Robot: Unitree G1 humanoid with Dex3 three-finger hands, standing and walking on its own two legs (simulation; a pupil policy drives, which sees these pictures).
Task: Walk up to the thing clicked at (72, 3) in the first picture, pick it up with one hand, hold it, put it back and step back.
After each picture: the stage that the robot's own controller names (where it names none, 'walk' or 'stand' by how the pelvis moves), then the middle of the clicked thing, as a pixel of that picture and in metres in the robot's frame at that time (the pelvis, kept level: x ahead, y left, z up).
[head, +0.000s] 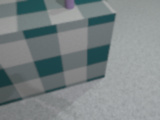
stand; out of the picture +1.04 +0.10 +0.01
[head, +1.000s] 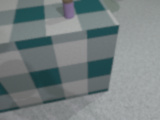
walk; (68, 8) +0.92 +0.12 +0.03
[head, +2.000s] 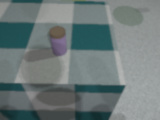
walk; (58, 41) +0.54 +0.16 +0.03
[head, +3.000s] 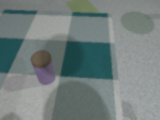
stand; (44, 68) +0.39 +0.16 +0.05
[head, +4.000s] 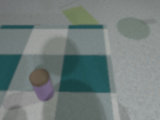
stand; (42, 85) +0.35 +0.17 +0.01
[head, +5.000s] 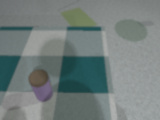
stand; (41, 86) +0.36 +0.17 +0.01
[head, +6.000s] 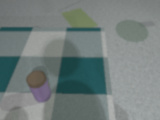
stand; (39, 87) +0.36 +0.18 +0.01
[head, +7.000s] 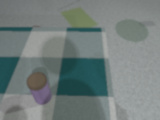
stand; (40, 89) +0.34 +0.18 +0.01
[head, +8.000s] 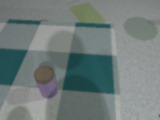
rise first; (46, 82) +0.35 +0.17 +0.01
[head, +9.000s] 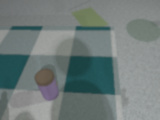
go down; (47, 85) +0.36 +0.17 +0.01
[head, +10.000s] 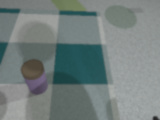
go down; (35, 77) +0.36 +0.15 +0.03
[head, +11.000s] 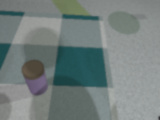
go down; (35, 78) +0.36 +0.16 +0.04
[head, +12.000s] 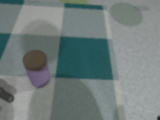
close in; (37, 70) +0.37 +0.15 +0.06
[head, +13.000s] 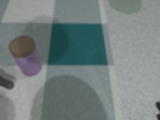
close in; (27, 57) +0.40 +0.16 +0.09
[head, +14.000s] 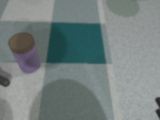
go down; (26, 54) +0.41 +0.17 +0.10
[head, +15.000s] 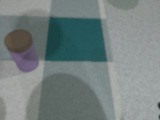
go down; (23, 52) +0.41 +0.17 +0.10
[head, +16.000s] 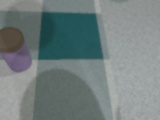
close in; (15, 51) +0.40 +0.17 +0.10
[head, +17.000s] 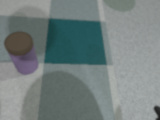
close in; (23, 54) +0.40 +0.16 +0.09
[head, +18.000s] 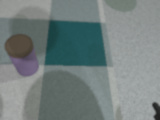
close in; (23, 56) +0.39 +0.17 +0.09
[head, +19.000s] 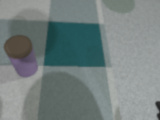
close in; (23, 57) +0.39 +0.17 +0.09
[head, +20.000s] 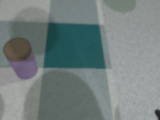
close in; (22, 60) +0.39 +0.17 +0.08
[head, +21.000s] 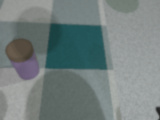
close in; (24, 60) +0.38 +0.17 +0.08
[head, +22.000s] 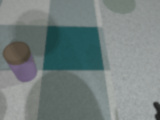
close in; (22, 63) +0.38 +0.17 +0.08
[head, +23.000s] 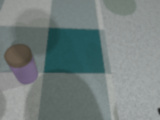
close in; (23, 65) +0.38 +0.17 +0.07
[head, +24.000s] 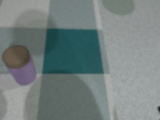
close in; (21, 66) +0.38 +0.17 +0.07
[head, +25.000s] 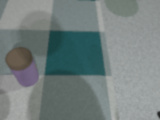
close in; (24, 68) +0.37 +0.17 +0.07
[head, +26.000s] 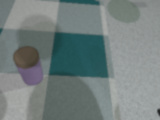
close in; (30, 67) +0.37 +0.17 +0.07
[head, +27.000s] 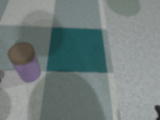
close in; (26, 63) +0.38 +0.17 +0.08
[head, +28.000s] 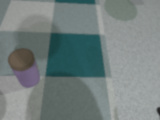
close in; (25, 69) +0.37 +0.17 +0.07
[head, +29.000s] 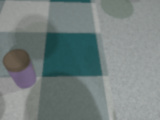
close in; (21, 70) +0.37 +0.17 +0.07
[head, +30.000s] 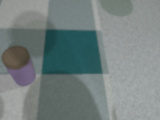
close in; (20, 67) +0.38 +0.17 +0.07
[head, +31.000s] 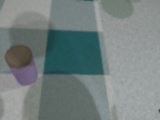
close in; (23, 66) +0.38 +0.17 +0.07
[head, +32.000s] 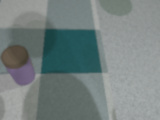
close in; (20, 66) +0.38 +0.17 +0.07
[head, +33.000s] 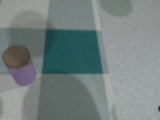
close in; (21, 67) +0.38 +0.17 +0.07
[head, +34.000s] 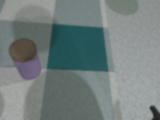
close in; (27, 60) +0.38 +0.16 +0.08
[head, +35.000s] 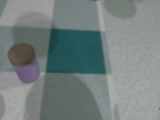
close in; (25, 64) +0.38 +0.17 +0.08
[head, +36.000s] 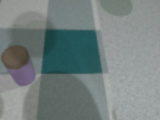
close in; (20, 67) +0.38 +0.17 +0.07
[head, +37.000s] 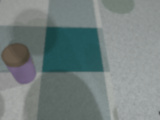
close in; (21, 65) +0.38 +0.17 +0.08
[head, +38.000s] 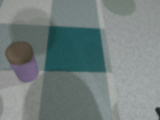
close in; (24, 63) +0.38 +0.17 +0.08
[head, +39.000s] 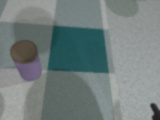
close in; (28, 62) +0.38 +0.16 +0.08
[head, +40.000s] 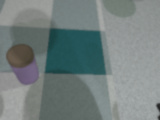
close in; (24, 65) +0.37 +0.17 +0.07
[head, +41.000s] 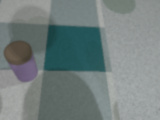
close in; (23, 63) +0.38 +0.17 +0.08
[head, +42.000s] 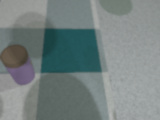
close in; (19, 66) +0.38 +0.17 +0.08
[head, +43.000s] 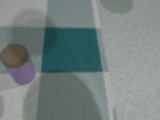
close in; (19, 66) +0.38 +0.17 +0.08
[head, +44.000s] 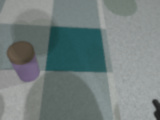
close in; (25, 63) +0.38 +0.17 +0.08
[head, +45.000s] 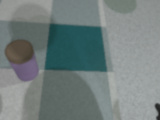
close in; (24, 62) +0.38 +0.17 +0.08
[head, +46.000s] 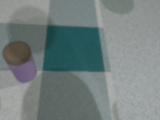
close in; (21, 63) +0.38 +0.17 +0.08
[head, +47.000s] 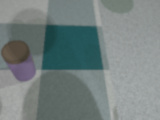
close in; (20, 62) +0.38 +0.17 +0.08
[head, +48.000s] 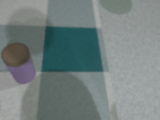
close in; (20, 64) +0.38 +0.17 +0.08
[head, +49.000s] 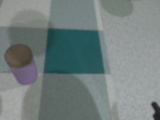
close in; (23, 66) +0.38 +0.17 +0.07
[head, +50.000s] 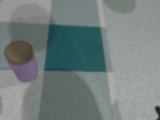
close in; (23, 63) +0.38 +0.17 +0.08
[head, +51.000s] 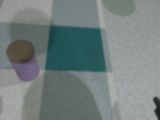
close in; (24, 62) +0.38 +0.17 +0.08
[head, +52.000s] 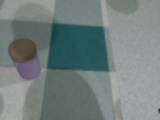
close in; (26, 60) +0.38 +0.17 +0.08
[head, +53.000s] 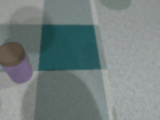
close in; (16, 64) +0.38 +0.18 +0.08
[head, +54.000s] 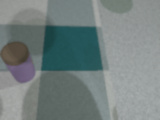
close in; (20, 63) +0.38 +0.17 +0.08
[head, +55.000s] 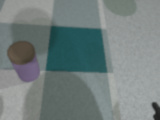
close in; (25, 63) +0.38 +0.17 +0.08
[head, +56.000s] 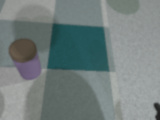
close in; (27, 60) +0.38 +0.17 +0.08
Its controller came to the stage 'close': yes
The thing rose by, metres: 0.00
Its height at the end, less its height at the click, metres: +0.00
